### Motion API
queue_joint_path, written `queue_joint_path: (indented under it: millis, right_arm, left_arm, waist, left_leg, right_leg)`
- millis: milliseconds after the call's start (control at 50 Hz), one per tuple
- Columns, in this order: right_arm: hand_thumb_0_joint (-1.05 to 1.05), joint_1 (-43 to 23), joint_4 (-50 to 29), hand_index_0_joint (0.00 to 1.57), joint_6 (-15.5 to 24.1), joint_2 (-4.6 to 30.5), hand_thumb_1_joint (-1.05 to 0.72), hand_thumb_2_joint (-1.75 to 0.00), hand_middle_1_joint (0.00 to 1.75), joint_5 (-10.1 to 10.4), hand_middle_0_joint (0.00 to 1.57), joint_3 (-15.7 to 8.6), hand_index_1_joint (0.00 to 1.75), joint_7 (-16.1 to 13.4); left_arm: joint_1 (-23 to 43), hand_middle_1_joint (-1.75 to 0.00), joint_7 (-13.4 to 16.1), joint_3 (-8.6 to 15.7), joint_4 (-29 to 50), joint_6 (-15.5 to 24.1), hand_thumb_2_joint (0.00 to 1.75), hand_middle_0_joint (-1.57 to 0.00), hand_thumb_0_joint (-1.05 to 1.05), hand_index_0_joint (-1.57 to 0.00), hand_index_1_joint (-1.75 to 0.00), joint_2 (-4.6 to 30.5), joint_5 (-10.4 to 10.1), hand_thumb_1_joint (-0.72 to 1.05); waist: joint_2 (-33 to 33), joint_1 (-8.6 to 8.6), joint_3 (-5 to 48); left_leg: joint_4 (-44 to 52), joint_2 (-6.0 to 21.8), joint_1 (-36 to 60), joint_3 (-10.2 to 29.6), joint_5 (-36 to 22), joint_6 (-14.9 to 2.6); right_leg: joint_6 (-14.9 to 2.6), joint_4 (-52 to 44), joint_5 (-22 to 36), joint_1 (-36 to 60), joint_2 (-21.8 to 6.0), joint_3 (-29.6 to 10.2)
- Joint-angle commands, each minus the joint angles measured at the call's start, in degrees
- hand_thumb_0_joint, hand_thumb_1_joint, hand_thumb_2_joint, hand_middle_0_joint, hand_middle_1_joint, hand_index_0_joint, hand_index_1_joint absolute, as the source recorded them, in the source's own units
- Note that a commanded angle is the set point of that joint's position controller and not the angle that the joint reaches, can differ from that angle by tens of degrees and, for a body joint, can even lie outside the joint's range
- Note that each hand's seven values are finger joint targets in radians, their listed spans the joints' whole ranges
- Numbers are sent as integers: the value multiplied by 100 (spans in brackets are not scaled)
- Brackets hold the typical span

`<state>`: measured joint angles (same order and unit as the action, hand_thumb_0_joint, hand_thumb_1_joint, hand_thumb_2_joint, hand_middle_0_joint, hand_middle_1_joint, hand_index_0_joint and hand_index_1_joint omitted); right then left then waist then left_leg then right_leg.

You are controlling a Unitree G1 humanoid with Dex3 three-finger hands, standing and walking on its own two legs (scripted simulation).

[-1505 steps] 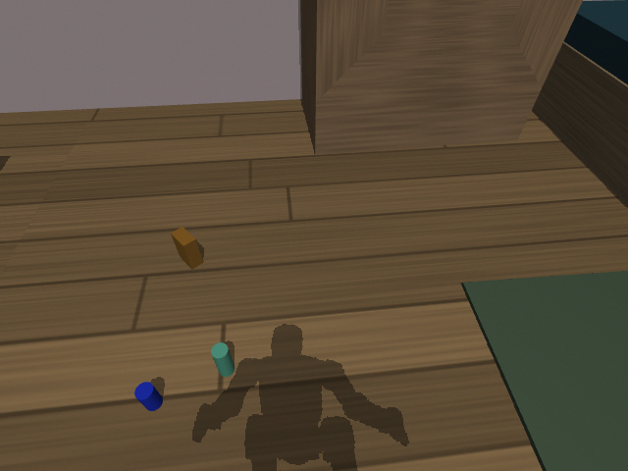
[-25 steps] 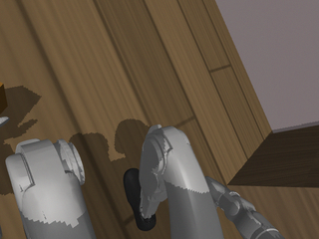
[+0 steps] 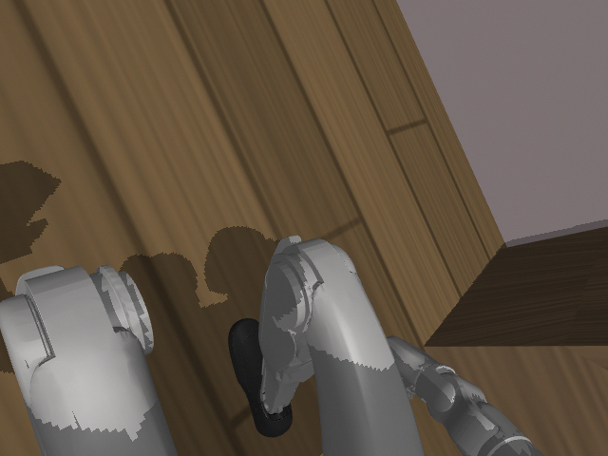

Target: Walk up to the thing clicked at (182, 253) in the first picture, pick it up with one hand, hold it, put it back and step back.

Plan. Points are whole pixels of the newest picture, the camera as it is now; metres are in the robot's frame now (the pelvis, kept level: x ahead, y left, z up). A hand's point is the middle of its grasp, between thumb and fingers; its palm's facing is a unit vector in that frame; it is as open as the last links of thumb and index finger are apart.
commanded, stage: close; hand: left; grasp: from the side
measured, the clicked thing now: out of the picture +0.43 +0.31 -0.21
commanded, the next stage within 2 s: settle in 0.44 s
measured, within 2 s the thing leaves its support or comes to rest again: leaves its support in 0.88 s
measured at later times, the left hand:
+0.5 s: hand out of the picture +0.39 +0.31 -0.18, palm faces +0.47 -0.88 +0.02, open 9.6 cm
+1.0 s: hand out of the picture +0.38 +0.33 -0.15, palm faces +0.44 -0.90 +0.00, open 9.9 cm
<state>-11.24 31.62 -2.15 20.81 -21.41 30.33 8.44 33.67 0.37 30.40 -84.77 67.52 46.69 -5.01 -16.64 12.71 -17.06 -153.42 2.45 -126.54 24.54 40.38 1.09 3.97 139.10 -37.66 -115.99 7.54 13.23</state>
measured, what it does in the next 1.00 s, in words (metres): stands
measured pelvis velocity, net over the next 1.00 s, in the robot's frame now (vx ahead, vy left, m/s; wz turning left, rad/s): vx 0.01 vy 0.00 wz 0.02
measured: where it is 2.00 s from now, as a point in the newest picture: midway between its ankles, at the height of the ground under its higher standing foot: (190, 433)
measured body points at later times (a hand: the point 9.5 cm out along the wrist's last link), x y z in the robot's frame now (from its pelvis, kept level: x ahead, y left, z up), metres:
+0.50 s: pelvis +0.00 +0.00 +0.00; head +0.21 +0.20 +0.33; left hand +0.36 +0.36 -0.17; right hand +0.20 -0.23 -0.03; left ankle +0.08 +0.13 -0.25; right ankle +0.14 -0.13 -0.25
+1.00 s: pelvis +0.01 +0.00 +0.01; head +0.20 +0.21 +0.35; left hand +0.35 +0.37 -0.15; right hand +0.21 -0.22 -0.03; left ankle +0.08 +0.13 -0.25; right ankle +0.14 -0.13 -0.25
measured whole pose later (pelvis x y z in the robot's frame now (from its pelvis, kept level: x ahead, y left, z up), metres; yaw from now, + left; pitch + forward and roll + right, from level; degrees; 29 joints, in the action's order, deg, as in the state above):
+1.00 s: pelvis +0.01 +0.00 +0.01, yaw +1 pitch +13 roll -18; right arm -7.3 31.7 -2.7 19.3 -18.0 24.4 8.4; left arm 26.7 -1.9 29.5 -62.0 55.7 41.1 -6.5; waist -14.7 9.4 -13.8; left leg -151.9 2.1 -127.3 23.0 41.0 1.4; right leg 3.1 138.8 -39.2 -116.6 5.9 12.6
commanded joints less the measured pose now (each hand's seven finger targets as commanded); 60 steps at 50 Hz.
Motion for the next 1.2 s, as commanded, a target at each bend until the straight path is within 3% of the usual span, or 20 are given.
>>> queue_joint_path:
  millis: [0,160,320,340,540,640,680,720,760,780,800,860,920,940,960,980,1040,1100,1160,1180]
  right_arm:
    - [0,33,-146,20,-47,2052,-88,-90,30,-5,20,-740,30,-114]
    - [0,96,-101,20,-33,2044,-88,-90,30,-16,20,-732,30,-135]
    - [0,47,-166,20,-40,2053,-88,-90,30,5,20,-762,30,-128]
    - [0,31,-182,20,-39,2011,-88,-90,30,5,20,-740,30,-122]
    - [0,12,-194,20,-43,2021,-92,-91,30,11,20,-754,30,-146]
    - [0,-9,-227,20,-26,2046,-91,-91,30,52,20,-805,30,-142]
    - [0,96,-172,20,-34,2038,-91,-91,30,61,20,-851,30,-158]
    - [0,92,-226,20,-31,2015,-92,-91,30,91,20,-877,30,-146]
    - [0,141,-242,20,-23,1997,-92,-91,30,129,20,-942,30,-140]
    - [0,194,-226,20,-31,1979,-91,-91,30,151,20,-988,30,-129]
    - [0,224,-236,20,-24,1996,-91,-91,30,162,20,-1053,30,-137]
    - [0,328,-253,20,-51,1918,-91,-91,30,241,20,-1221,30,-129]
    - [0,511,-143,20,-82,1843,-92,-91,30,344,20,-1389,30,-126]
    - [0,567,-177,20,-98,1857,-92,-91,30,368,20,-1473,30,-146]
    - [0,622,-142,20,-104,1796,-92,-91,30,419,20,-1517,30,-142]
    - [0,567,-244,20,-84,1833,-92,-91,30,453,20,-1600,30,-142]
    - [0,753,-110,20,-104,1691,-92,-90,30,607,20,-1711,30,-128]
    - [0,950,-79,20,-117,1609,-91,-90,30,745,20,-1924,30,-168]
    - [0,990,-93,20,-127,1511,-91,-90,30,869,20,-2058,30,-142]
    - [0,979,-89,20,-110,1486,-91,-90,30,918,20,-2126,30,-163]
  left_arm:
    - [1066,-68,97,125,740,276,76,-70,0,-69,-69,918,-150,35]
    - [1063,-84,63,88,698,239,91,-85,0,-85,-85,887,-154,42]
    - [844,-101,38,144,725,189,105,-99,0,-98,-102,876,-208,43]
    - [870,-101,13,-3,795,197,105,-98,0,-97,-102,700,-213,44]
    - [705,-115,-2,178,788,133,119,-111,0,-108,-119,840,-254,37]
    - [722,-123,-134,59,1085,130,125,-115,0,-113,-126,827,-224,37]
    - [658,-124,-177,190,1370,80,126,-116,0,-114,-127,1014,-235,39]
    - [722,-126,-201,94,1636,26,126,-118,0,-117,-129,810,-286,38]
    - [818,-127,-182,196,2083,-24,127,-119,0,-117,-130,916,-318,33]
    - [673,-128,-182,132,2104,-91,127,-119,0,-117,-131,743,-334,32]
    - [764,-127,-164,309,2519,-119,127,-119,0,-117,-131,984,-335,34]
    - [722,-130,-218,40,3162,-303,127,-121,0,-119,-133,674,-280,34]
    - [627,-133,-239,-39,3604,-575,128,-124,0,-123,-136,641,-199,33]
    - [699,-133,-240,100,3962,-640,128,-125,0,-124,-136,747,-227,32]
    - [702,-133,-271,-62,4046,-745,127,-125,0,-123,-136,588,-241,31]
    - [827,-133,-274,-11,4286,-804,127,-125,0,-124,-136,574,-291,31]
    - [317,-137,-380,-489,3831,-1178,128,-128,0,-127,-139,-188,-375,28]
    - [682,-137,-410,-224,4773,-1362,127,-128,0,-127,-139,206,-401,29]
    - [155,-140,-563,-669,4337,-1667,128,-130,0,-130,-141,-564,-443,29]
    - [243,-138,-567,-562,4465,-1722,128,-130,0,-129,-140,-446,-435,31]
  waist:
    - [2993,623,2828]
    - [2957,673,2919]
    - [2889,556,2877]
    - [2929,579,2868]
    - [2938,512,2827]
    - [3118,493,2901]
    - [3319,387,3154]
    - [3354,415,3183]
    - [3516,348,3316]
    - [3556,318,3381]
    - [3686,233,3571]
    - [3937,231,3810]
    - [4154,128,3853]
    - [4227,70,4080]
    - [4274,65,4126]
    - [4302,56,4187]
    - [3837,97,3937]
    - [3873,-190,4425]
    - [3533,-150,4281]
    - [3432,-225,4360]
  left_leg:
    - [1999,347,2082,-574,-258,80]
    - [1888,338,2076,-621,-478,67]
    - [1938,336,2002,-626,-286,59]
    - [1937,339,2046,-629,-383,64]
    - [1903,344,1963,-687,-375,50]
    - [1999,362,2091,-641,-303,85]
    - [1968,349,2244,-700,-556,95]
    - [2027,347,2274,-680,-565,106]
    - [2079,337,2323,-715,-520,108]
    - [2077,324,2354,-749,-540,108]
    - [2087,323,2454,-771,-677,113]
    - [2205,321,2698,-823,-846,144]
    - [2427,330,2793,-839,-685,168]
    - [2426,325,2908,-859,-848,178]
    - [2439,300,2874,-907,-792,161]
    - [2445,290,2880,-928,-887,163]
    - [2532,230,2484,-973,-563,95]
    - [2560,190,2541,-1085,-629,47]
    - [2679,155,2420,-1096,-554,25]
    - [2684,154,2402,-1127,-503,4]
  right_leg:
    - [-396,-928,809,1042,49,857]
    - [-389,-956,996,1184,71,870]
    - [-408,-963,803,1101,75,890]
    - [-406,-943,887,1144,71,878]
    - [-412,-978,868,1193,80,862]
    - [-417,-889,807,1095,58,881]
    - [-429,-877,995,1209,63,827]
    - [-432,-863,1000,1179,44,831]
    - [-451,-872,974,1167,28,785]
    - [-443,-893,1003,1194,17,756]
    - [-459,-877,1097,1223,17,717]
    - [-495,-888,1198,1159,-35,628]
    - [-538,-871,1034,884,-77,540]
    - [-540,-891,1174,963,-83,508]
    - [-555,-920,1130,870,-92,457]
    - [-560,-904,1232,848,-105,442]
    - [-549,-1059,983,717,-132,407]
    - [-553,-1154,1023,763,-163,273]
    - [-569,-1159,927,571,-194,262]
    - [-575,-1187,869,529,-193,224]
